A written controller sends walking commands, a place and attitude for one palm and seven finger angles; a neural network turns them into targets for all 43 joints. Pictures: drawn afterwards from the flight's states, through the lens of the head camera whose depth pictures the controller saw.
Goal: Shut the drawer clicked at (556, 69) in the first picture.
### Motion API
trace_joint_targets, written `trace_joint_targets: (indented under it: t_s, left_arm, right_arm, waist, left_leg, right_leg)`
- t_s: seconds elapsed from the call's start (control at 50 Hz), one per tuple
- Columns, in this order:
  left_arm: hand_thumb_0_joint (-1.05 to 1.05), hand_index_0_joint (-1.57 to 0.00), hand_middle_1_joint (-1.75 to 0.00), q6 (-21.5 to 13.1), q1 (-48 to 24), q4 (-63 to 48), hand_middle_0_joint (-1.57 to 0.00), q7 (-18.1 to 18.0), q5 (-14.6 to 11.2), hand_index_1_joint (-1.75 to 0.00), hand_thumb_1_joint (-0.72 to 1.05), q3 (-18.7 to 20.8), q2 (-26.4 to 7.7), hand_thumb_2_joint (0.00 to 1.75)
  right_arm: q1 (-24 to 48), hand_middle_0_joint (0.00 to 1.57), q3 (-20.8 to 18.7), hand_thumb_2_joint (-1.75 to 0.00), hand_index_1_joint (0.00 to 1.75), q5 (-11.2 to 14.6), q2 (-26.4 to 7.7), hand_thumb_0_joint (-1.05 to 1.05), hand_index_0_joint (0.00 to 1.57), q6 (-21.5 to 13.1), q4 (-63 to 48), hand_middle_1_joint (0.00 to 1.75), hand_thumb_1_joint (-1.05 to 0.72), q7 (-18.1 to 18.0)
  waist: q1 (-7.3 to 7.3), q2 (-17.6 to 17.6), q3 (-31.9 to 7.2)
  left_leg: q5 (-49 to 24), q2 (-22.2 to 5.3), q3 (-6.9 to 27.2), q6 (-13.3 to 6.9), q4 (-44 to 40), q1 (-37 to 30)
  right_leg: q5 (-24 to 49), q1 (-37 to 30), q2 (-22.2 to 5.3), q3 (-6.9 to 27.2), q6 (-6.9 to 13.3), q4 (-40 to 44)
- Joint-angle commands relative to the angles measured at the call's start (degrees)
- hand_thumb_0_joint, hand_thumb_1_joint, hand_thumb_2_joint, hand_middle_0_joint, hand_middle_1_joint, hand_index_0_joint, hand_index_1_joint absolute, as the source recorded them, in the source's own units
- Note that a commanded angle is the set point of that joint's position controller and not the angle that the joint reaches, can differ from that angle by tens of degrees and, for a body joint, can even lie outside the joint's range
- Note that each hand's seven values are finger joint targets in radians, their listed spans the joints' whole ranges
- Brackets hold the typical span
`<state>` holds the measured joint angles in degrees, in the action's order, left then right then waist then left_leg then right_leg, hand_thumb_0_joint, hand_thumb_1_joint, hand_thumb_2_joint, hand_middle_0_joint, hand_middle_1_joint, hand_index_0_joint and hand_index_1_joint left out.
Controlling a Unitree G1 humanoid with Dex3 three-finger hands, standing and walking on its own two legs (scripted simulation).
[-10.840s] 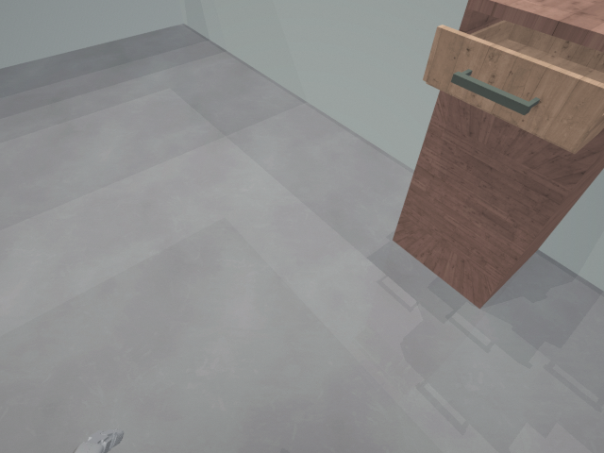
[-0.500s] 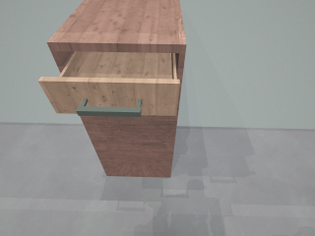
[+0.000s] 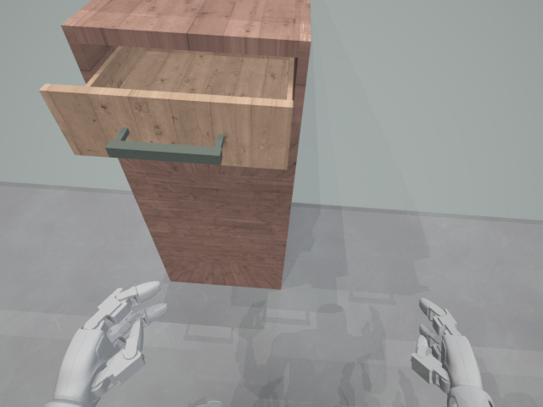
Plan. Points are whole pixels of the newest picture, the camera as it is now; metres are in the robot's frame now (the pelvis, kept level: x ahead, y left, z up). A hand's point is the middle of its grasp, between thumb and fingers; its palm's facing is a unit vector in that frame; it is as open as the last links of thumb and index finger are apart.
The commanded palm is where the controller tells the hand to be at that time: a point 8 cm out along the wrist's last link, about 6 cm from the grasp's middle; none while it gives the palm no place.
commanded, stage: raise the hand and make a fist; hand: left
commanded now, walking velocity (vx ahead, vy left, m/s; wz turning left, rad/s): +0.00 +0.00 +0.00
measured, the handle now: (168, 144) +0.47 +0.20 +0.13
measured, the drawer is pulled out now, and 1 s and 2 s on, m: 0.15 0.15 0.15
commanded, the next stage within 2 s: bring the fist close to the handle in 1.50 s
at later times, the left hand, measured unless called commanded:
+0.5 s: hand (105, 259) +0.26 +0.22 +0.13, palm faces +0.06 -1.00 -0.06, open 3.6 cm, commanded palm +0.21 +0.26 +0.13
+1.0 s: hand (122, 216) +0.27 +0.18 +0.20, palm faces -0.08 -0.99 -0.06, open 3.2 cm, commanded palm +0.24 +0.23 +0.22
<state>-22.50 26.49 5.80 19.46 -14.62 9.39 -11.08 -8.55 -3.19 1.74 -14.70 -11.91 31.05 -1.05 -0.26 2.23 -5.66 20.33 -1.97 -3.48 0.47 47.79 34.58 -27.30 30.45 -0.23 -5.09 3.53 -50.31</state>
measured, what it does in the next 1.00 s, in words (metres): shifts its weight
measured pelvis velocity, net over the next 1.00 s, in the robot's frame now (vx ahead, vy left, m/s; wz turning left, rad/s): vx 0.01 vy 0.05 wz -0.02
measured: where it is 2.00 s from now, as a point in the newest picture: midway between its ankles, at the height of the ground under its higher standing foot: outside the picture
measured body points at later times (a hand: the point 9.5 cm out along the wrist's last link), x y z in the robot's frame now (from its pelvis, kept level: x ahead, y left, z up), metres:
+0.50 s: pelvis +0.02 +0.01 +0.02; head +0.03 -0.01 +0.47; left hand +0.25 +0.28 +0.13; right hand +0.14 -0.25 -0.07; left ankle +0.04 +0.14 -0.70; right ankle -0.02 -0.07 -0.70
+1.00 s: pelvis +0.01 +0.05 +0.03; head -0.02 +0.04 +0.48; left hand +0.27 +0.24 +0.21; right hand +0.23 -0.12 -0.02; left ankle +0.04 +0.14 -0.70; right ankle -0.02 -0.07 -0.70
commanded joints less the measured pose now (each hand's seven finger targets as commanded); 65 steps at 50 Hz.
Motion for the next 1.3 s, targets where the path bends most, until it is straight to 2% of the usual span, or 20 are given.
trace_joint_targets:
  t_s: [0.0,0.02,0.04,0.1,0.14,0.18,0.26,0.34,0.38,0.44,0.54,0.62,0.64,0.72,0.8,0.94,1.06,1.16,1.24,1.28]
  left_arm:
    - [0.00,-0.62,-0.75,-7.4,-9.4,-26.6,-0.62,-4.1,-3.3,-0.75,0.90,10.3,-11.7,0.90]
    - [0.00,-0.64,-0.78,-9.4,-13.0,-29.1,-0.64,-5.3,-3.3,-0.78,0.90,8.5,-10.8,0.90]
    - [0.00,-0.66,-0.80,-11.0,-17.9,-31.2,-0.66,-5.5,-3.2,-0.80,0.90,7.0,-11.1,0.90]
    - [0.00,-0.72,-0.86,-13.2,-19.0,-25.6,-0.72,-2.0,-3.9,-0.86,0.90,1.3,-9.4,0.90]
    - [0.00,-0.76,-0.91,-9.9,-20.4,-19.5,-0.76,1.9,-4.4,-0.91,0.90,-1.4,-9.8,0.90]
    - [0.00,-0.80,-0.95,-3.1,-20.9,-12.2,-0.80,4.5,-4.3,-0.95,0.90,0.9,-13.6,0.90]
    - [0.00,-0.88,-1.04,10.8,-19.6,-7.4,-0.88,4.0,-5.2,-1.04,0.90,10.1,-19.4,0.90]
    - [0.00,-0.96,-1.12,12.1,-15.4,-13.6,-0.96,-2.7,-9.3,-1.12,0.90,21.0,-20.5,0.90]
    - [0.00,-1.00,-1.17,9.1,-12.2,-18.8,-1.00,-4.1,-8.9,-1.17,0.90,19.7,-17.1,0.90]
    - [0.00,-1.06,-1.23,6.8,-9.1,-23.8,-1.06,-2.5,-6.3,-1.23,0.90,11.7,-12.4,0.90]
    - [0.00,-1.16,-1.34,11.6,-6.9,-29.2,-1.16,-0.8,-6.0,-1.34,0.90,5.1,-8.6,0.90]
    - [0.00,-1.24,-1.43,13.6,-14.9,-38.1,-1.24,-6.1,-3.8,-1.43,0.90,5.1,-10.2,0.90]
    - [0.00,-1.26,-1.45,13.5,-18.1,-40.8,-1.26,-8.1,-2.6,-1.45,0.90,5.8,-12.1,0.90]
    - [0.00,-1.34,-1.53,14.6,-22.6,-43.8,-1.34,-12.1,0.6,-1.53,0.90,-0.3,-6.9,0.90]
    - [0.00,-1.40,-1.60,22.4,-25.1,-40.9,-1.40,-12.0,1.8,-1.60,0.90,-5.2,-4.1,0.90]
    - [0.00,-1.40,-1.60,39.1,-33.8,-39.9,-1.40,-14.3,2.5,-1.60,0.90,-0.3,-7.8,0.90]
    - [0.00,-1.40,-1.60,39.6,-43.7,-45.3,-1.40,-16.7,1.2,-1.60,0.90,1.4,-8.0,0.90]
    - [0.00,-1.40,-1.60,44.7,-39.2,-33.1,-1.40,-13.9,1.0,-1.60,0.90,-3.7,-2.9,0.90]
    - [0.00,-1.40,-1.60,47.8,-40.7,-32.2,-1.40,-13.5,1.0,-1.60,0.90,1.1,-8.7,0.90]
    - [0.00,-1.40,-1.60,46.0,-45.3,-36.7,-1.40,-14.5,1.1,-1.60,0.90,3.3,-10.5,0.90]
  right_arm:
    - [-0.2,0.20,-1.1,-0.90,0.30,-0.1,-4.2,0.00,0.20,-2.2,-9.0,0.30,-0.90,-1.9]
    - [-1.2,0.20,-0.7,-0.90,0.30,-0.2,-4.0,0.00,0.20,-2.6,-8.1,0.30,-0.90,-2.3]
    - [-2.3,0.20,-0.3,-0.90,0.30,-0.5,-4.4,0.00,0.20,-3.0,-7.3,0.30,-0.90,-2.7]
    - [-2.1,0.20,0.7,-0.90,0.30,0.3,-5.9,0.00,0.20,-5.1,-4.5,0.30,-0.90,-3.7]
    - [-1.3,0.20,1.6,-0.90,0.30,1.1,-7.2,0.00,0.20,-5.9,-4.0,0.30,-0.90,-4.3]
    - [-1.1,0.20,1.6,-0.90,0.30,1.6,-8.1,0.00,0.20,-5.6,-3.9,0.30,-0.90,-5.1]
    - [0.8,0.20,2.7,-0.90,0.30,1.9,-7.5,0.00,0.20,-4.1,-6.2,0.30,-0.90,-5.5]
    - [1.6,0.20,2.8,-0.90,0.30,1.0,-5.5,0.00,0.20,-3.8,-7.3,0.30,-0.90,-4.2]
    - [0.1,0.20,2.3,-0.90,0.30,1.0,-5.0,0.00,0.20,-4.6,-7.4,0.30,-0.90,-3.0]
    - [-0.8,0.20,1.8,-0.90,0.30,1.0,-5.4,0.00,0.20,-5.9,-7.1,0.30,-0.90,-1.8]
    - [-1.0,0.20,1.6,-0.90,0.30,1.6,-6.2,0.00,0.20,-8.3,-7.3,0.30,-0.90,-2.4]
    - [-1.9,0.20,2.2,-0.90,0.30,1.2,-6.2,0.00,0.20,-9.3,-6.5,0.30,-0.90,-3.2]
    - [-1.8,0.20,2.4,-0.90,0.30,0.8,-6.4,0.00,0.20,-9.2,-5.9,0.30,-0.90,-3.3]
    - [-1.3,0.20,3.5,-0.90,0.30,0.5,-5.2,0.00,0.20,-9.1,-5.7,0.30,-0.90,-2.6]
    - [0.7,0.20,4.5,-0.90,0.30,0.7,-4.9,0.00,0.20,-7.1,-6.0,0.30,-0.90,-2.5]
    - [7.7,0.20,6.3,-0.90,0.30,0.9,-4.2,0.00,0.20,0.9,-7.3,0.30,-0.90,-2.8]
    - [10.3,0.20,7.1,-0.90,0.30,0.5,-3.3,0.00,0.20,2.1,-6.8,0.30,-0.90,-2.6]
    - [10.4,0.20,7.1,-0.90,0.30,1.6,-3.9,0.00,0.20,4.0,-5.3,0.30,-0.90,-2.8]
    - [12.0,0.20,6.8,-0.90,0.30,1.9,-4.7,0.00,0.20,5.4,-5.9,0.30,-0.90,-3.4]
    - [12.8,0.20,6.9,-0.90,0.30,1.5,-4.2,0.00,0.20,5.3,-6.9,0.30,-0.90,-3.7]
  waist:
    - [-0.31,-10.7,-10.5]
    - [1.36,-10.6,-9.7]
    - [3.61,-5.7,-8.9]
    - [5.70,-6.6,-2.1]
    - [6.07,-5.1,1.1]
    - [4.83,-2.8,2.2]
    - [-0.78,0.3,-4.5]
    - [-5.14,4.0,-11.6]
    - [-4.84,3.1,-12.1]
    - [-3.42,0.9,-9.1]
    - [-1.77,-1.7,-3.8]
    - [-1.00,-4.1,-4.6]
    - [-0.86,-4.8,-4.5]
    - [-0.65,-10.1,-6.4]
    - [-1.48,-7.9,-4.2]
    - [-3.97,-1.7,-3.2]
    - [-3.54,-4.0,-8.2]
    - [-2.61,-2.5,0.7]
    - [-3.49,-0.5,1.6]
    - [-3.52,-1.4,-2.2]
  left_leg:
    - [-8.2,2.6,1.3,-2.0,-0.5,-7.7]
    - [-7.9,2.3,2.0,-2.2,0.3,-8.3]
    - [-6.1,1.8,2.9,-2.5,1.5,-6.8]
    - [-1.4,1.2,4.0,-2.7,2.3,-4.8]
    - [0.1,1.2,4.7,-3.0,1.7,-3.9]
    - [1.0,1.2,4.9,-3.0,0.1,-2.6]
    - [-2.7,1.6,5.6,-2.6,-3.8,-3.3]
    - [-10.8,1.5,5.6,-1.5,-6.2,-6.6]
    - [-14.6,1.9,4.4,-1.5,-7.4,-9.1]
    - [-17.2,2.5,3.2,-2.1,-8.0,-11.9]
    - [-15.9,2.1,4.0,-3.1,-11.8,-17.6]
    - [-13.7,1.5,5.6,-2.9,-15.1,-21.1]
    - [-13.9,1.4,6.0,-2.9,-15.3,-21.9]
    - [-15.8,0.5,7.8,-1.5,-17.5,-26.0]
    - [-15.9,0.2,8.7,-0.9,-19.8,-26.2]
    - [-14.9,0.6,8.0,-0.4,-23.6,-26.6]
    - [-17.8,0.9,7.4,-0.5,-23.8,-31.8]
    - [-11.9,1.5,7.0,-1.0,-25.2,-28.4]
    - [-8.7,2.4,6.0,-2.0,-25.3,-27.2]
    - [-9.3,2.7,5.4,-2.2,-25.0,-28.9]
  right_leg:
    - [12.9,-2.3,-1.4,9.1,-3.5,11.4]
    - [12.5,-0.6,-1.2,9.2,-3.5,11.8]
    - [10.0,1.0,-1.0,10.3,-4.2,12.3]
    - [2.3,3.8,-1.4,12.0,-4.0,15.6]
    - [-1.0,3.9,-1.3,13.1,-4.8,17.7]
    - [-4.1,2.4,-2.0,14.4,-5.2,20.1]
    - [3.1,-8.9,-5.0,15.4,-6.3,20.8]
    - [24.3,-18.7,-5.5,13.3,-8.4,17.7]
    - [38.2,-19.8,-4.8,11.1,-9.1,15.5]
    - [42.6,-17.6,-3.3,9.1,-9.1,14.6]
    - [28.3,-10.9,0.1,3.8,-5.8,17.9]
    - [18.6,-9.1,1.4,0.6,-3.5,18.3]
    - [17.9,-9.4,1.7,0.6,-3.2,18.1]
    - [17.6,-10.5,1.5,-0.4,-2.4,18.1]
    - [18.6,-12.8,1.4,-0.3,-2.1,19.5]
    - [18.3,-17.4,1.4,-0.2,-1.8,22.5]
    - [19.2,-19.3,1.3,0.1,-1.6,24.0]
    - [16.8,-17.6,1.2,0.5,-1.9,26.8]
    - [13.4,-18.0,1.1,2.0,-2.2,29.1]
    - [12.5,-19.2,0.7,2.5,-2.3,29.3]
